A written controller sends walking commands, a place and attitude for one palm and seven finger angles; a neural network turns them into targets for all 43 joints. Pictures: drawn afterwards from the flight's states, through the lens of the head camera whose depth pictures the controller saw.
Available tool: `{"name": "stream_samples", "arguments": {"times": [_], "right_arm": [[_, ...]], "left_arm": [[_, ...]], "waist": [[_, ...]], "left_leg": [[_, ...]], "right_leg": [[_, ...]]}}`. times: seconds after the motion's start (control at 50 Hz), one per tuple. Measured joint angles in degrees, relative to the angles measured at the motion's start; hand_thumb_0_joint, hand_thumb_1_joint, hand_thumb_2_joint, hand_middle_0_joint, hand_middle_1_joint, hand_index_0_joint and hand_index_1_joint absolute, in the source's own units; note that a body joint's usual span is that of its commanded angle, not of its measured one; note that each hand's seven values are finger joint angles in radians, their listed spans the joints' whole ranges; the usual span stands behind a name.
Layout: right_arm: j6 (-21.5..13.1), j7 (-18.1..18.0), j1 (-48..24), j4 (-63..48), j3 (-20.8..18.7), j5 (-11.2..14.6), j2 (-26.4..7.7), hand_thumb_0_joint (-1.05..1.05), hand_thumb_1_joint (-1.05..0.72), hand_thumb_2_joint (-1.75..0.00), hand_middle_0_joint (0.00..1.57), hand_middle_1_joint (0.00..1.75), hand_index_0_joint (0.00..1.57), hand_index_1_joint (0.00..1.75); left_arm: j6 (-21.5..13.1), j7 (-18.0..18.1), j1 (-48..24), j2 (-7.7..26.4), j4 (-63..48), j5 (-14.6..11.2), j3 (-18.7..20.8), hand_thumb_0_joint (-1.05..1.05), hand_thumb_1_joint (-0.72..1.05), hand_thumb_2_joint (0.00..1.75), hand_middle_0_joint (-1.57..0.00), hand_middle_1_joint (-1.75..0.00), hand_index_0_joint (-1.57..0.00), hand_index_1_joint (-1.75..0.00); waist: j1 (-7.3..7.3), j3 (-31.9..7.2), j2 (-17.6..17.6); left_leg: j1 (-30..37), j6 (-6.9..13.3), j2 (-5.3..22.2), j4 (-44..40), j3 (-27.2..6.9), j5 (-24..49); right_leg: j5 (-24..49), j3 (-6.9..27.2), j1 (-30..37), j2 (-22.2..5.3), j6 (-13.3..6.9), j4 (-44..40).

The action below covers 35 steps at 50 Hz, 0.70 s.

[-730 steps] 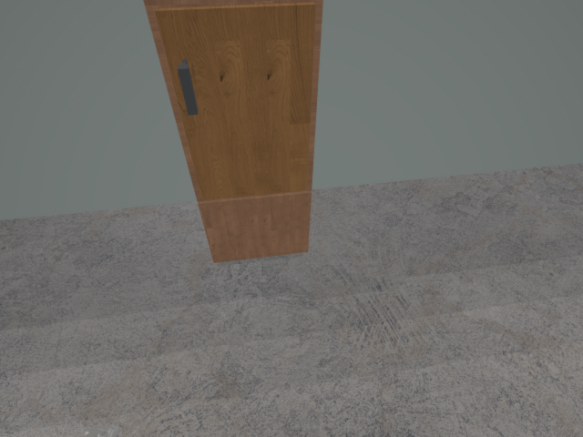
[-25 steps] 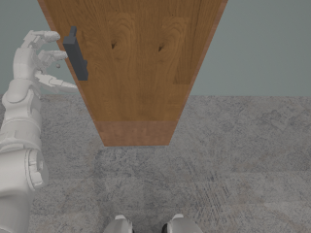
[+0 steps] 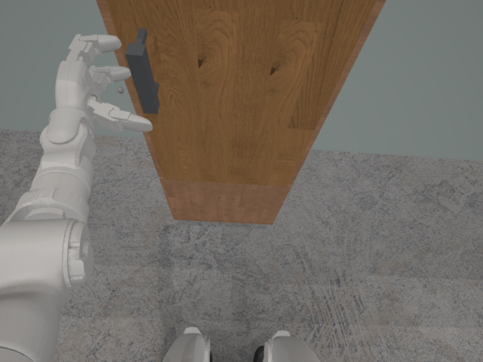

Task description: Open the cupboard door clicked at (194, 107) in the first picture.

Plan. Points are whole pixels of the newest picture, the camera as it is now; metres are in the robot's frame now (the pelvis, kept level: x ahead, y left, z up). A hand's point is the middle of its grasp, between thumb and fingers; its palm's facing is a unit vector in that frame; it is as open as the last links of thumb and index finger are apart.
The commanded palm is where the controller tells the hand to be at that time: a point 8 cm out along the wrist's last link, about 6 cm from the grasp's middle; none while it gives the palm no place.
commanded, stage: slide the fingers in behind the handle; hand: left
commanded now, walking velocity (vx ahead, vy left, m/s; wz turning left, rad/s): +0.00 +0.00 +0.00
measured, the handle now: (146, 73) +0.56 +0.15 +0.10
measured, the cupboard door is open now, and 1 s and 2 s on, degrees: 0 0 0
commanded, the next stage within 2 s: move the hooked fingers beside the handle in 0.32 s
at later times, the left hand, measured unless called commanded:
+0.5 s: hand (122, 92) +0.51 +0.18 +0.10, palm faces +0.04 -1.00 -0.03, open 14.9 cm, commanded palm +0.50 +0.17 +0.10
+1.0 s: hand (117, 89) +0.51 +0.19 +0.10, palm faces -0.01 -1.00 -0.01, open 14.5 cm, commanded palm +0.50 +0.21 +0.10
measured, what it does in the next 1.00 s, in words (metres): stands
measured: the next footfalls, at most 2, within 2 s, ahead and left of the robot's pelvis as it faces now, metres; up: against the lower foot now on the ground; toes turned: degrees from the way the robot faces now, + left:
none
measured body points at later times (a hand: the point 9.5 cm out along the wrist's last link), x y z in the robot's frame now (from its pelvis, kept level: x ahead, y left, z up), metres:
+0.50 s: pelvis +0.00 +0.00 +0.00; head +0.12 +0.02 +0.43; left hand +0.50 +0.23 +0.11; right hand +0.00 -0.27 -0.12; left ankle +0.01 +0.08 -0.69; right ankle +0.00 -0.12 -0.68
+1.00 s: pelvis +0.00 +0.00 +0.00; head +0.12 +0.02 +0.44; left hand +0.51 +0.24 +0.11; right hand +0.00 -0.27 -0.11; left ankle +0.01 +0.08 -0.69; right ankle +0.00 -0.12 -0.68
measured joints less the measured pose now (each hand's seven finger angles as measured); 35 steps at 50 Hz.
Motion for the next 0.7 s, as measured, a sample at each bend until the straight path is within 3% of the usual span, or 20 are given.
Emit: {"name": "stream_samples", "arguments": {"times": [0.48, 0.7], "right_arm": [[-1.57, 0.18, -0.77, 0.52, -0.03, 0.11, -0.29, 0.01, -0.91, -0.90, 0.20, 0.30, 0.20, 0.30], [-1.37, -0.25, -0.94, -0.13, 0.30, 0.34, -0.53, 0.01, -0.91, -0.90, 0.20, 0.30, 0.20, 0.30]], "left_arm": [[-0.80, 0.73, -0.36, -0.53, 0.69, -0.33, -1.17, -0.01, -0.50, 0.30, -0.16, -1.18, -0.09, -1.19], [-0.90, -1.93, -0.50, 1.44, 1.14, 0.35, 0.89, -0.01, -0.50, 0.30, -0.20, -1.21, -0.14, -1.21]], "waist": [[0.24, 0.19, 0.20], [-0.37, 0.36, -0.07]], "left_leg": [[-0.21, -0.15, -0.25, 0.20, -0.31, 0.20], [-0.40, -0.21, 0.05, 0.06, -0.07, 0.19]], "right_leg": [[-0.16, -0.18, -0.24, -0.18, -0.19, 0.55], [-0.01, 0.13, -0.58, 0.14, -0.28, 0.38]]}}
